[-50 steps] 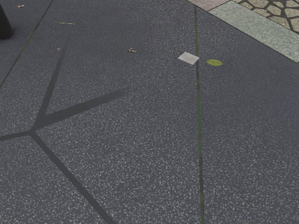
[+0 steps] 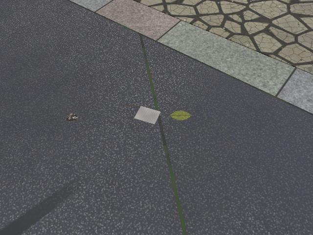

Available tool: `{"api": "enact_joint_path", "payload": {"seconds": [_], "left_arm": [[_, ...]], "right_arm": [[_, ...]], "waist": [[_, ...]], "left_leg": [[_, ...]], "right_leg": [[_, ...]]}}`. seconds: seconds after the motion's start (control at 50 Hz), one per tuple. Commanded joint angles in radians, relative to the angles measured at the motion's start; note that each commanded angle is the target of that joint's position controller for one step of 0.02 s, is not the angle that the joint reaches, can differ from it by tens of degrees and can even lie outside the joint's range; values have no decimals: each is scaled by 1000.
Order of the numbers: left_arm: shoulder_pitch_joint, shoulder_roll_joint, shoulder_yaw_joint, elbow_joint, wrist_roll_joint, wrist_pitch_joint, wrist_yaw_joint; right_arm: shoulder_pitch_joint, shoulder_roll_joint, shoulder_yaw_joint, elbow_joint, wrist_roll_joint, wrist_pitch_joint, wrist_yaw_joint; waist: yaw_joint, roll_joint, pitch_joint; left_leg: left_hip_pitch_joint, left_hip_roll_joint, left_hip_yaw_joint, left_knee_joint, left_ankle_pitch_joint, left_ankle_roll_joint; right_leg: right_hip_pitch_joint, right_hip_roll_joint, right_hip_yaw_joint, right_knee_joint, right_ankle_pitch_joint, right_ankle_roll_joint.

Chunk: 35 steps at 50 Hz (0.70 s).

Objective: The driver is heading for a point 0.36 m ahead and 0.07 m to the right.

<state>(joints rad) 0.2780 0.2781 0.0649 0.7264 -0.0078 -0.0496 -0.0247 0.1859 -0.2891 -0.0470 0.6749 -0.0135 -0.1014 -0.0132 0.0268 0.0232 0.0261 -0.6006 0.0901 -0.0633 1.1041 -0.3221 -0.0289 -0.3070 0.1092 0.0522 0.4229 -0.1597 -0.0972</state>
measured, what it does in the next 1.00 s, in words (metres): walks ahead: left foot, then right foot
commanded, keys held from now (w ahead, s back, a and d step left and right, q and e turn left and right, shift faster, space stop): w+e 0.24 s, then no key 0.76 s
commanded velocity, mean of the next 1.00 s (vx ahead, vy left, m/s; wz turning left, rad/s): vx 0.23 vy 0.00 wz -0.26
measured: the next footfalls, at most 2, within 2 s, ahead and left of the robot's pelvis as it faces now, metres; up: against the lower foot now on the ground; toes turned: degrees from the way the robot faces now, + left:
left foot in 0.26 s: +0.33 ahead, +0.14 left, +0.00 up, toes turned -12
right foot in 0.64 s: +0.34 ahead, -0.12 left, +0.00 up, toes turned -12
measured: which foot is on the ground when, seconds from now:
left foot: up 0.00-0.24, down 0.26-1.00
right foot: down 0.00-0.26, up 0.28-0.62, down 0.64-1.00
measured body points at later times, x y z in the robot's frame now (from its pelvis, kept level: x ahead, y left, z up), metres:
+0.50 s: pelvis +0.24 +0.05 +0.00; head +0.28 +0.06 +0.45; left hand +0.45 +0.28 -0.11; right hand +0.30 -0.23 -0.10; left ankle +0.29 +0.14 -0.74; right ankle +0.23 -0.10 -0.68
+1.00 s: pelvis +0.30 +0.00 -0.01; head +0.31 +0.00 +0.44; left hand +0.53 +0.19 -0.11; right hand +0.34 -0.27 -0.14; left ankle +0.29 +0.14 -0.74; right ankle +0.30 -0.11 -0.74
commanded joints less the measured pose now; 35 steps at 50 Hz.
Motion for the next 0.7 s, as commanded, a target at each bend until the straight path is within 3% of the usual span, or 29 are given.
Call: {"api": "enact_joint_path", "payload": {"seconds": [0.02, 0.08, 0.16, 0.2, 0.24, 0.26, 0.28, 0.3, 0.32, 0.34, 0.36, 0.38, 0.42, 0.48, 0.54, 0.58, 0.62, 0.64, 0.66, 0.68, 0.7], "left_arm": [[-50, 154, 40, -78, -4, -20, 21], [-9, 164, 45, -61, -15, -11, 33], [58, 167, 47, -40, -25, 3, 37], [64, 163, 48, -39, -22, 8, 39], [42, 144, 45, -50, -17, 13, 39], [35, 100, 30, -60, -9, 10, 38], [56, 40, 10, -83, 13, 8, 40], [199, 29, 3, -98, -15, 0, 43], [203, 129, 21, -60, -16, 3, 48], [102, 165, 32, -70, -11, 13, 49], [40, 152, 32, -81, -1, 22, 52], [0, 137, 32, -96, 7, 28, 52], [15, 72, 18, -91, -1, 40, 46], [2, 29, 1, -86, 7, 49, 46], [-47, 41, 0, -85, 7, 54, 41], [-82, 54, 4, -94, 8, 59, 39], [-88, 53, 9, -95, 15, 58, 37], [-102, 67, 11, -103, 25, 57, 39], [-102, 111, 19, -117, 34, 57, 47], [-129, 154, 26, -128, 33, 65, 56], [-155, 79, 9, -120, 26, 69, 50]], "right_arm": [[14, -71, -20, -64, -9, 6, -7], [-108, -38, -5, -84, -4, -1, 1], [-203, -68, -14, -105, 20, -16, 20], [-193, -95, -27, -106, 23, -24, 27], [-99, -113, -44, -82, 23, -33, 26], [-9, -144, -58, -70, 4, -37, 19], [120, -206, -70, -65, -19, -37, 12], [160, -258, -84, -27, -29, -22, 22], [130, -157, -63, -50, 0, -18, 26], [89, -102, -45, -61, 3, -10, 24], [48, -79, -33, -62, -5, -4, 27], [16, -61, -25, -49, -4, 1, 29], [-11, -44, -16, -22, -11, 1, 31], [-51, -88, -26, 6, -5, 13, 23], [-37, -115, -32, 35, 11, 31, 17], [-26, -114, -28, 51, 17, 39, 18], [-41, -101, -20, 61, 26, 46, 19], [-14, -77, -11, 76, 26, 45, 20], [14, -48, 0, 80, 4, 41, 21], [114, -31, 5, 97, -14, 36, 26], [107, -7, 16, 104, -13, 45, 20]], "waist": [[-44, -74, -66], [7, -92, -52], [46, -112, -50], [31, -129, -52], [-28, -147, -73], [-74, -127, -136], [-108, 17, -276], [-34, 371, -346], [-53, 219, -288], [-77, 116, -200], [-66, 36, -160], [-49, 25, -115], [-8, 79, -102], [9, 107, -145], [-14, 109, -174], [-25, 101, -159], [-5, 88, -133], [-6, 66, -118], [-23, -4, -143], [-92, -142, -166], [-83, -188, -184]], "left_leg": [[-28, 7, 11, -132, 111, -32], [41, -38, 17, -383, 323, -40], [107, -84, -5, -551, 370, -34], [141, -90, -22, -598, 305, -11], [279, -93, -3, -656, 263, 30], [431, -35, -31, -665, 286, 72], [674, 153, -210, -638, 414, 137], [880, 339, -647, -717, 399, 313], [835, 329, -653, -730, 355, 305], [737, 285, -472, -711, 473, 274], [640, 237, -348, -705, 627, 258], [560, 201, -266, -710, 744, 254], [455, 138, -153, -749, 810, 234], [405, 120, -69, -769, 886, 251], [404, 121, -40, -774, 802, 246], [402, 126, -49, -767, 680, 240], [369, 104, -51, -739, 496, 206], [345, 74, -49, -723, 377, 161], [297, 28, -18, -669, 236, 103], [230, -51, 43, -636, 10, 54], [315, -51, 65, -657, -4, 26]], "right_leg": [[21, -239, 244, -192, 259, -198], [-10, -185, 197, -171, 172, -145], [55, -213, 286, -112, 51, -125], [112, -235, 353, -54, 21, -107], [111, -213, 374, 34, 41, -75], [83, -157, 319, 181, 106, -34], [-33, -77, 212, 475, -87, 17], [-344, 29, 124, 755, -478, 83], [-416, -40, 170, 873, -451, 106], [-421, -58, 151, 911, -381, 124], [-390, -82, 123, 894, -342, 135], [-374, -107, 113, 836, -321, 140], [-271, -132, 74, 687, -284, 145], [-138, -135, 19, 458, -188, 162], [-34, -129, -7, 298, -52, 157], [8, -125, -13, 213, -13, 141], [101, -113, -31, 59, 79, 106], [155, -132, -1, -19, 159, 82], [249, -227, 97, -7, 369, 50], [316, -309, 168, 38, 447, -19], [216, -297, 164, 22, 228, -42]]}}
